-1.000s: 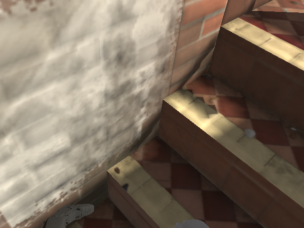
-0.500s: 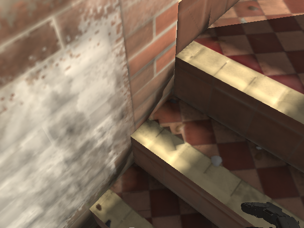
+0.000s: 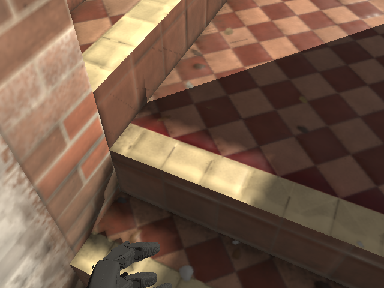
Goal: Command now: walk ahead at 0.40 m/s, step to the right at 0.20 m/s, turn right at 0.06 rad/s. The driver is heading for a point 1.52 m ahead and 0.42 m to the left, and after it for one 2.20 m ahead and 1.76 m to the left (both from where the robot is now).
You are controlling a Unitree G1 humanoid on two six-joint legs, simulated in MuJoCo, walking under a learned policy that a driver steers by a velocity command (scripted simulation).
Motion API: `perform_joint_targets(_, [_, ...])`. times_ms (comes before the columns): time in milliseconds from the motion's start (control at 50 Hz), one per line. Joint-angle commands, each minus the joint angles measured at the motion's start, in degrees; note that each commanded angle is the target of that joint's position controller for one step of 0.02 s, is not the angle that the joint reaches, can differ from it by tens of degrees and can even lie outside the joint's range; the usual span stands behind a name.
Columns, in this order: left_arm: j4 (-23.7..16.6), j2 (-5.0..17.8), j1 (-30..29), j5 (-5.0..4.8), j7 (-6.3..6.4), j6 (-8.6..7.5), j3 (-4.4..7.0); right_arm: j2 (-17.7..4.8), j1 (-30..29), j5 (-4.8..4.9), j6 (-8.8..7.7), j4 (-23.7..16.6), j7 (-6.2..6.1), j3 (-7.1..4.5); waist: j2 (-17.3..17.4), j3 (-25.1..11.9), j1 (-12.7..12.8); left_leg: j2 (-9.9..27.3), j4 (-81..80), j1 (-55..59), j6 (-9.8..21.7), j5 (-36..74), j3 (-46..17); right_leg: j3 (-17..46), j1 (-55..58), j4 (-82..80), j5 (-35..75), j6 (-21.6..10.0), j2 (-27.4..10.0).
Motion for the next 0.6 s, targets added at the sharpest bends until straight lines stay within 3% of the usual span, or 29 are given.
perform_joint_targets(20, [2.5,21.1,9.3,-0.91,1.06,-0.91,9.11,4.7,-21.8,-4.37,0.51,-19.1,0.60,0.59,-11.7,-1.5,7.5,-13.7,67.0,-45.1,2.2,-13.2,-17.4,52.4,22.7,-60.3,-20.1,-8.5,-15.9])
perform_joint_targets(40, [5.8,16.0,7.3,-1.03,0.07,-2.43,7.81,6.0,-13.4,-5.35,0.48,-18.5,0.17,1.86,-9.4,4.0,0.4,-11.4,65.0,-43.7,1.6,-10.4,-12.4,43.8,15.9,-57.9,-16.0,-5.9,-14.6])
perform_joint_targets(60, [8.5,10.8,6.0,-1.43,-0.87,-3.35,6.70,4.5,-7.7,-5.43,0.73,-16.8,-0.79,1.92,-4.9,5.6,-3.4,-10.4,62.9,-42.0,0.4,-7.8,-10.3,34.1,14.1,-53.6,-6.4,-4.8,-12.1])
perform_joint_targets(80, [10.6,8.0,6.9,-1.25,-1.39,-4.00,6.10,2.8,-5.3,-5.04,1.76,-14.6,-1.65,1.68,-2.0,4.7,-3.6,-10.8,65.3,-40.6,-0.8,-8.4,-8.3,27.9,14.1,-53.0,2.6,-4.9,-10.8])
perform_joint_targets(100, [12.7,6.2,9.2,-0.89,-1.58,-4.74,5.46,2.9,-5.2,-4.05,2.51,-15.1,-1.95,2.01,-3.4,5.2,-3.5,-9.8,64.3,-41.7,-2.0,-9.6,-6.2,22.8,15.8,-54.4,8.9,-5.9,-10.2])
perform_joint_targets(120, [13.9,4.9,10.9,-1.18,-1.67,-5.26,5.24,3.0,-6.2,-3.42,3.06,-15.6,-2.12,2.39,-2.8,6.3,-3.1,-8.6,60.9,-42.7,-2.7,-9.6,-6.7,20.2,16.4,-55.7,13.3,-6.0,-10.0])
perform_joint_targets(160, [13.1,7.4,11.4,-0.08,-1.31,-5.92,6.09,-0.9,-11.5,-1.68,3.65,-16.0,-2.37,1.96,0.7,7.3,0.1,-9.9,49.9,-39.6,-4.3,-7.2,-3.2,13.3,15.4,-60.2,21.5,-5.5,-8.7])
perform_joint_targets(180, [14.0,8.9,14.5,0.87,-0.64,-6.02,6.69,-0.6,-12.6,-1.08,4.02,-16.1,-2.22,1.85,-0.8,5.7,1.7,-10.2,52.6,-41.0,-4.3,-8.0,-1.2,14.1,19.8,-60.2,23.5,-7.7,-9.6])
perform_joint_targets(200, [14.9,9.6,18.1,1.12,-0.26,-6.78,6.91,0.2,-12.9,-1.08,4.29,-14.8,-2.40,1.48,-1.4,3.9,3.7,-11.3,61.8,-45.0,-3.8,-10.4,-0.2,15.3,26.1,-61.9,30.7,-9.3,-11.8])
perform_joint_targets(220, [16.2,12.0,20.4,0.39,-0.17,-8.08,7.33,0.9,-12.8,-1.48,4.46,-15.5,-2.70,1.13,-5.4,3.8,4.1,-11.0,69.4,-52.2,-2.7,-16.1,-0.4,17.0,33.8,-63.1,35.3,-11.6,-13.9])
perform_joint_targets(240, [16.5,13.3,22.0,0.57,-0.19,-8.83,7.68,0.5,-15.4,-2.01,4.00,-17.1,-2.82,1.07,-3.7,5.0,4.2,-9.7,70.4,-57.7,-1.6,-21.1,-0.6,16.8,39.6,-63.8,35.9,-11.5,-15.2])
perform_joint_targets(260, [17.5,14.1,24.1,1.11,-0.57,-9.49,7.85,0.2,-19.5,-2.24,3.66,-18.3,-2.94,1.03,-4.4,4.2,5.7,-10.2,75.1,-62.6,-0.1,-25.3,-0.2,17.3,45.5,-64.2,38.6,-12.3,-16.1])
perform_joint_targets(320, [20.4,13.9,29.9,0.91,-0.32,-9.99,7.80,1.5,-30.7,-1.98,2.96,-23.5,-1.87,2.48,-3.3,5.2,8.2,-7.2,74.4,-73.5,0.9,-33.6,3.1,15.5,56.8,-66.7,39.5,-11.3,-17.3])
perform_joint_targets(340, [21.2,13.0,31.1,0.69,-0.23,-9.46,7.52,2.2,-33.6,-2.05,2.95,-25.3,-1.20,3.43,-2.7,5.3,8.4,-4.8,64.3,-70.8,0.3,-34.4,8.0,12.8,55.9,-69.6,37.5,-10.0,-14.9])
perform_joint_targets(360, [22.3,12.2,33.2,0.58,0.24,-9.03,7.36,2.5,-36.9,-1.90,3.72,-27.0,-0.66,3.87,-4.1,5.3,9.8,-3.7,60.7,-67.6,-0.3,-33.8,12.1,12.5,54.4,-72.5,43.8,-9.9,-14.3])
perform_joint_targets(380, [23.8,11.9,34.5,-0.44,0.61,-8.44,7.26,3.5,-37.8,-1.65,4.75,-28.9,-0.55,4.50,-5.3,4.6,9.3,-2.2,56.3,-62.6,0.3,-33.8,12.6,10.9,52.5,-75.1,48.9,-9.1,-13.8])
perform_joint_targets(400, [22.8,13.3,31.4,-0.70,0.60,-7.81,7.59,2.7,-34.4,-1.35,5.77,-27.5,0.36,4.81,-2.9,2.1,8.6,-2.7,43.8,-50.3,0.1,-30.6,18.1,6.7,48.6,-78.6,56.9,-9.6,-12.4])
perform_joint_targets(420, [21.7,12.9,27.2,-2.67,0.71,-7.75,7.28,5.8,-32.3,1.15,5.65,-27.6,0.78,6.06,-4.1,-0.9,5.4,-4.4,27.0,-24.9,2.3,-28.5,19.2,2.7,36.4,-80.0,76.9,-8.4,-11.1])
perform_joint_targets(440, [20.7,16.0,27.5,-2.51,0.85,-8.25,7.98,3.7,-24.6,2.79,5.74,-23.1,0.44,3.93,-4.5,-10.0,3.5,-11.0,24.4,-6.0,1.1,-27.3,22.5,3.6,33.9,-72.3,101.6,-8.3,-11.4])
perform_joint_targets(460, [21.7,22.2,29.0,-3.46,-0.35,-9.86,9.52,2.1,-9.1,4.34,6.11,-18.9,-0.75,1.83,-12.7,-18.7,-3.9,-11.4,21.3,6.5,2.2,-21.4,17.7,4.0,38.0,-61.8,117.7,-7.3,-15.2])
perform_joint_targets(480, [23.1,25.1,26.8,-6.94,-2.25,-11.02,10.64,-2.2,0.8,3.19,6.35,-16.1,-1.80,0.28,-13.2,-24.9,-10.5,-11.1,8.2,14.4,3.3,-14.1,14.5,1.0,42.5,-49.9,116.7,-4.9,-14.7])
perform_joint_targets(500, [22.8,22.1,32.9,-6.97,-3.74,-12.36,10.11,-9.8,6.0,1.03,5.67,-13.1,-3.03,-2.71,-4.0,-27.9,-9.9,-5.2,-2.7,26.4,9.8,-24.8,-7.8,6.1,27.8,-33.6,96.8,-2.4,-10.4])
perform_joint_targets(520, [17.6,21.9,26.4,-5.44,-5.41,-13.25,10.81,-15.7,8.7,-0.44,7.53,-12.1,-3.95,-4.68,15.1,-28.5,-12.9,5.3,-18.3,24.4,25.9,-48.8,-40.9,10.1,14.7,0.9,67.6,-0.6,1.3])
perform_joint_targets(540, [15.4,19.8,19.4,-0.74,-6.52,-14.19,11.34,-12.5,0.1,0.39,8.31,-13.4,-4.15,-4.16,12.0,-26.2,-10.3,5.3,-32.5,14.5,24.4,-60.9,-52.8,11.0,11.0,24.7,38.1,-0.2,5.0])
perform_joint_targets(560, [11.9,14.7,18.4,1.83,-7.01,-12.02,10.50,-9.7,-5.2,0.95,6.86,-11.5,-5.62,-4.19,-3.3,-19.6,-4.9,8.8,-38.4,7.6,16.0,-56.5,-56.6,12.9,6.3,36.7,42.0,2.5,2.7])
perform_joint_targets(580, [8.3,8.5,14.5,2.87,-5.97,-10.33,8.62,-8.3,-8.8,1.16,4.91,-9.4,-6.34,-3.73,-9.7,-11.7,-0.4,7.5,-33.7,1.1,13.0,-50.6,-50.6,10.7,0.8,43.5,44.8,3.4,2.0])
perform_joint_targets(600, [4.6,5.5,12.0,3.88,-4.95,-9.15,6.98,-4.1,-9.8,0.50,2.49,-6.8,-6.46,-2.28,-12.7,-4.9,2.6,5.3,-29.2,-5.4,12.4,-39.9,-41.3,10.4,-4.2,48.2,43.1,3.0,1.2])
Keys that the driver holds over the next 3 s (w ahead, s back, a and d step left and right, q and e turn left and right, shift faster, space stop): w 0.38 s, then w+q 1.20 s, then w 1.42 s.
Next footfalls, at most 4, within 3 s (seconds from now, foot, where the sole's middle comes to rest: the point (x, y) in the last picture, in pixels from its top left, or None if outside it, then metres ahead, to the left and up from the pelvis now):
0.48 left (178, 269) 0.43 0.06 -0.45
1.02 right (286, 156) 0.63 -0.22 -0.25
1.84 left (176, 124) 0.75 0.05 -0.25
2.26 right None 1.18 0.09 -0.06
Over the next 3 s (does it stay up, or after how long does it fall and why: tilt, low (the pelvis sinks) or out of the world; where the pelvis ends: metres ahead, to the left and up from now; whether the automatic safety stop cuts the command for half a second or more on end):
stays up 1.26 0.20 0.81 its command is cut before an obstacle from the start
